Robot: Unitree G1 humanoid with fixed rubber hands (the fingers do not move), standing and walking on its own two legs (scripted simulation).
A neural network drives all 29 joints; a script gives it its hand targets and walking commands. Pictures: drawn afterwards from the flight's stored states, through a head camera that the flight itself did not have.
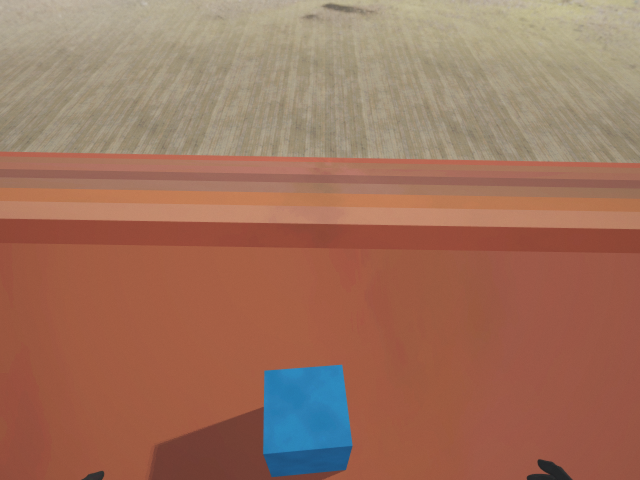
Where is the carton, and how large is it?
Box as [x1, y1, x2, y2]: [263, 365, 352, 476]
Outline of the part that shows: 341,365 264,371 263,454 271,476 345,469 352,445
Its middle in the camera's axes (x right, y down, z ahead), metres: -0.04 +0.51 +1.06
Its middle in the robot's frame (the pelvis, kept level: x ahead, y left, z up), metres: +0.39 +0.03 -0.66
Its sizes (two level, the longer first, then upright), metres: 0.210 0.200 0.250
